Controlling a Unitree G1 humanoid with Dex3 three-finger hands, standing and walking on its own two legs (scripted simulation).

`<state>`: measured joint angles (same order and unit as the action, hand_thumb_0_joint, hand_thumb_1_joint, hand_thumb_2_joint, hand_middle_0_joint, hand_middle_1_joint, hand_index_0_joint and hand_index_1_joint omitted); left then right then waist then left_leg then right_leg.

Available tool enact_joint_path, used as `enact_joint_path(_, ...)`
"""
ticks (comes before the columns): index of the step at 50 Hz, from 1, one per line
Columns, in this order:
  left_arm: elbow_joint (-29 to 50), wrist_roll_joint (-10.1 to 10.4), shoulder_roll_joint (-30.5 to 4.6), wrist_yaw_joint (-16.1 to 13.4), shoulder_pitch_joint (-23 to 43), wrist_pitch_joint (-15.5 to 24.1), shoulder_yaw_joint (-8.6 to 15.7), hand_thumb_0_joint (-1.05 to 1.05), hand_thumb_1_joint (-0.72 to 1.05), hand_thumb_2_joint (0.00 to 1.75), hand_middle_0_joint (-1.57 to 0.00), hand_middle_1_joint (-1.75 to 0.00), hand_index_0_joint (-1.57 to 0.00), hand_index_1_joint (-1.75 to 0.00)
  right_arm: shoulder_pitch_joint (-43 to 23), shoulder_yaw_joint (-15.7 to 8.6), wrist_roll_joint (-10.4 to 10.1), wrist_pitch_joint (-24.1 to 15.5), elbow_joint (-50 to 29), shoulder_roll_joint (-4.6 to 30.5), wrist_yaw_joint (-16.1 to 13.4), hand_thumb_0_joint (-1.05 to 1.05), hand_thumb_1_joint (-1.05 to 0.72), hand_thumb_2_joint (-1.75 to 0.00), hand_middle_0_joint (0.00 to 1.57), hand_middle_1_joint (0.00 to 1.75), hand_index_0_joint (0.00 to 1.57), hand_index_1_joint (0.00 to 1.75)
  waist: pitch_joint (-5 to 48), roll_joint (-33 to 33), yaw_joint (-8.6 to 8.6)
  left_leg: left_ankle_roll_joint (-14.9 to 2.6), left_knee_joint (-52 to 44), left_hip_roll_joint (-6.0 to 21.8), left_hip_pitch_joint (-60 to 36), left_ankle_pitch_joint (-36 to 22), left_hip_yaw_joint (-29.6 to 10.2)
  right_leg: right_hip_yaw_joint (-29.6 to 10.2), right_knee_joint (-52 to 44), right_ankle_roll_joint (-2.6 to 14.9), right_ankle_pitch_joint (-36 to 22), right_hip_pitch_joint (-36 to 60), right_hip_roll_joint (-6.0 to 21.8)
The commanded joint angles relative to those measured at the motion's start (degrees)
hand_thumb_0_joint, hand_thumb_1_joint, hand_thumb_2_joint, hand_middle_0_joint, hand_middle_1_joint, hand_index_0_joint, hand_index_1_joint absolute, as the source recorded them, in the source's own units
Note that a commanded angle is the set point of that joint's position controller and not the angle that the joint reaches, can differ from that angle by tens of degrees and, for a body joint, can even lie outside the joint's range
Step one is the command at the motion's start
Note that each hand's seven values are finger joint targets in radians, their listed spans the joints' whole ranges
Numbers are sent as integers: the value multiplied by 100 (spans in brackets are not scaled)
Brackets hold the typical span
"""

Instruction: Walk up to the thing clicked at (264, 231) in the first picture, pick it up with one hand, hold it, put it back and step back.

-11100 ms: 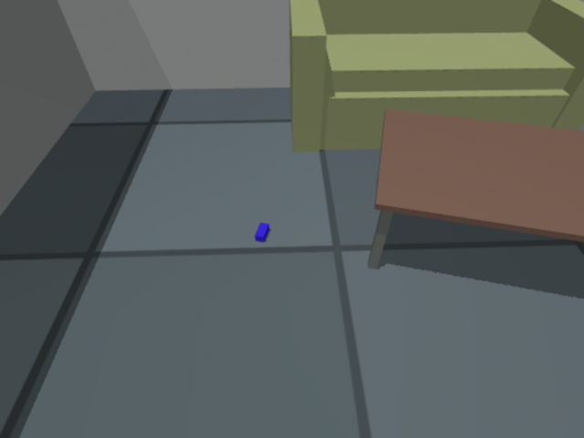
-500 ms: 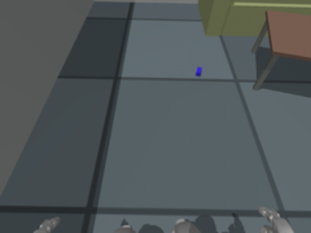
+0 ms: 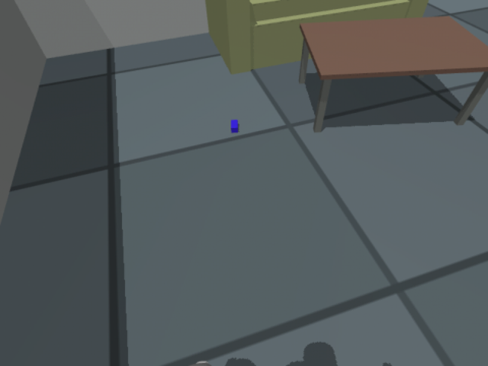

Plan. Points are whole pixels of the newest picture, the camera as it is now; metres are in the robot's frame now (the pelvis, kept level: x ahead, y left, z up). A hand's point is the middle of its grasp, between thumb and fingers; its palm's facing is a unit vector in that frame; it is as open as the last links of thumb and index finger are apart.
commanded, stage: walk up
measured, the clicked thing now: (234, 126) +1.61 +0.07 -0.72
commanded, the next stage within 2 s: stand in 1.14 s
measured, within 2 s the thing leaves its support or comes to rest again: neither
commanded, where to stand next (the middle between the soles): +0.09 -0.01 m, yaw -9 degrees
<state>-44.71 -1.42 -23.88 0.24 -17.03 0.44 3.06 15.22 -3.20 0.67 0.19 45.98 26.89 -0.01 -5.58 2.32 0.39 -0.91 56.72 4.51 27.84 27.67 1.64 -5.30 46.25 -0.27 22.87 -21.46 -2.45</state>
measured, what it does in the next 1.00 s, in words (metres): steps on the spot: left foot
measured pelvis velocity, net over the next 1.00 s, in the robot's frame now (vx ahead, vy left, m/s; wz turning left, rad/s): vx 0.01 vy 0.01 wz -0.22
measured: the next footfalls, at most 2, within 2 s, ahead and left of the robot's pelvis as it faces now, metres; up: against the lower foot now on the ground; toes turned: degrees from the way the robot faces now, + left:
left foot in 0.06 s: +0.09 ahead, +0.13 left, +0.00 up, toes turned -6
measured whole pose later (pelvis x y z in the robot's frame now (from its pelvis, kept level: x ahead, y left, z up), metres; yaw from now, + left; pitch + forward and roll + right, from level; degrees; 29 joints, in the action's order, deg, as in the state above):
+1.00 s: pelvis +0.01 +0.01 +0.04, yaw -13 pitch -2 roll +0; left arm -64.3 0.1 -20.1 -0.2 -3.3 1.6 0.0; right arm 3.2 -0.4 0.4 -0.6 63.8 20.8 1.3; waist -3.5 0.6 1.1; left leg 1.0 25.0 3.3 9.7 12.9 6.1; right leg -7.1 26.3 -0.5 12.6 -11.4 -2.0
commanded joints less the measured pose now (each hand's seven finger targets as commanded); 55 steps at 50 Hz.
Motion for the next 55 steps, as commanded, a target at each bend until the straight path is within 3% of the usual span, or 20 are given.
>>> enact_joint_path(1,449,31,-1558,-143,479,137,421,0,90,90,-20,-30,-20,-30,272,-305,0,-249,-256,880,-41,0,-90,-90,20,30,20,30,515,-1173,212,-120,-1097,-273,-935,-440,70,-1552,-1173,1132,-1308,-505,1034)
enact_joint_path(2,462,85,-1397,-142,606,108,371,0,90,90,-20,-30,-20,-30,525,-317,26,-291,-138,850,-51,0,-90,-90,20,30,20,30,558,-1006,377,-147,-1816,-368,-1458,-749,120,-1232,-842,938,-1236,-774,882)
enact_joint_path(3,474,121,-1075,-144,579,86,278,0,90,90,-20,-30,-20,-30,630,-372,113,-331,-95,1026,-68,0,-90,-90,20,30,20,30,565,-321,430,-278,-2573,62,-1746,-330,-772,-914,-104,638,-1044,-1149,526)
enact_joint_path(4,500,164,-728,-158,438,79,165,0,90,90,-20,-30,-20,-30,498,-456,154,-371,-189,1509,-73,0,-90,-90,20,30,20,30,514,945,385,-763,-3747,1438,-1684,688,-3008,-359,1051,246,96,-1733,-363)
enact_joint_path(5,323,137,-1311,-253,337,83,298,0,90,90,-20,-30,-20,-30,129,-529,68,-365,-263,1836,-21,0,-90,-90,20,30,20,30,366,897,270,-1491,-4109,2357,-1029,1036,-3854,-425,1694,165,1127,-1382,-190)
enact_joint_path(6,195,103,-1507,-245,220,118,337,0,90,90,-20,-30,-20,-30,-118,-506,104,-364,-304,1641,-6,0,-90,-90,20,30,20,30,118,324,105,-1481,-3972,2159,-761,996,-3454,-415,1861,148,1090,-1230,-21)
enact_joint_path(7,22,115,-1411,-201,126,125,380,0,90,90,-20,-30,-20,-30,-338,-439,111,-362,-325,1433,-23,0,-90,-90,20,30,20,30,-94,237,-29,-1276,-3819,1769,-506,861,-2701,-290,1803,151,846,-1079,60)
enact_joint_path(9,-152,125,-1289,-93,-28,149,381,0,90,90,-20,-30,-20,-30,-388,-406,131,-344,-260,1416,-18,0,-90,-90,20,30,20,30,-102,732,-33,-954,-3685,1309,-379,703,-1729,121,1170,177,602,-704,139)
enact_joint_path(12,-248,102,-989,-18,-127,195,371,0,90,90,-20,-30,-20,-30,-379,-349,189,-247,-200,1271,46,0,-90,-90,20,30,20,30,275,956,-45,-861,-3277,1112,-457,216,-1058,632,-253,152,481,211,46)
enact_joint_path(14,-413,32,-898,-90,-282,253,395,0,90,90,-20,-30,-20,-30,-306,-226,135,-146,-148,973,67,0,-90,-90,20,30,20,30,565,614,-186,-649,-2361,886,-357,-483,-571,628,-1560,219,-320,1103,-97)
enact_joint_path(15,-407,-27,-1090,-142,-226,282,457,0,90,90,-20,-30,-20,-30,-94,-120,92,-128,-134,641,52,0,-90,-90,20,30,20,30,653,8,-181,-405,-1727,671,141,-532,-381,-117,-1756,333,-156,1624,123)
enact_joint_path(16,-302,-88,-1415,-202,-131,344,497,0,90,90,-20,-30,-20,-30,-217,10,31,-126,-235,245,55,0,-90,-90,20,30,20,30,540,-1089,-159,18,-771,111,795,-220,64,-2337,-2510,712,266,1496,1363)
enact_joint_path(17,-229,-65,-1650,-209,243,340,464,0,90,90,-20,-30,-20,-30,-590,-99,20,-82,-195,622,-30,0,-90,-90,20,30,20,30,255,-895,-176,0,-532,69,414,475,-382,-2977,-2592,1333,363,437,1948)
enact_joint_path(18,-179,-27,-1547,-195,487,344,420,0,90,90,-20,-30,-20,-30,-420,-168,14,-96,-69,773,-36,0,-90,-90,20,30,20,30,170,-667,-22,-1,-447,173,96,424,-468,-2651,-2385,1425,63,230,1898)
enact_joint_path(23,-362,76,-1171,-170,955,329,223,0,90,90,-20,-30,-20,-30,5,-87,-26,-227,536,586,-2,0,-90,-90,20,30,20,30,659,-931,206,-134,-2118,-83,-1401,-1174,-89,-1082,-1647,777,-1375,1,1000)
enact_joint_path(24,-422,102,-1063,-160,969,316,175,0,90,90,-20,-30,-20,-30,-39,-96,6,-251,575,629,-11,0,-90,-90,20,30,20,30,732,-782,208,-169,-2335,47,-1693,-1565,-299,-949,-1492,661,-1481,-173,915)
enact_joint_path(26,-643,150,-964,-158,790,291,122,0,90,90,-20,-30,-20,-30,-636,-102,-16,-263,549,888,27,0,-90,-90,20,30,20,30,693,-194,-55,-433,-2663,548,-1218,-1004,-1006,-653,-1529,417,-527,145,486)
enact_joint_path(30,-911,132,-1141,-165,1159,342,115,0,90,90,-20,-30,-20,-30,-642,44,-43,-226,858,667,41,0,-90,-90,20,30,20,30,599,-483,99,-162,-2529,175,-1357,-1385,-339,-1152,-1938,532,-1059,348,852)
enact_joint_path(34,-1206,185,-913,-159,1191,306,24,0,90,90,-20,-30,-20,-30,-969,63,-65,-266,1099,751,41,0,-90,-90,20,30,20,30,849,-151,-18,-274,-3094,491,-1649,-1869,-536,-567,-1705,332,-1998,724,554)
enact_joint_path(55,-1715,112,-846,-131,1697,217,-50,0,90,90,-20,-30,-20,-30,-1559,-9,-51,-176,1534,555,59,0,-90,-90,20,30,20,30,831,-373,82,-78,-3770,434,-2568,-1597,-64,-742,-2699,191,-2147,789,695)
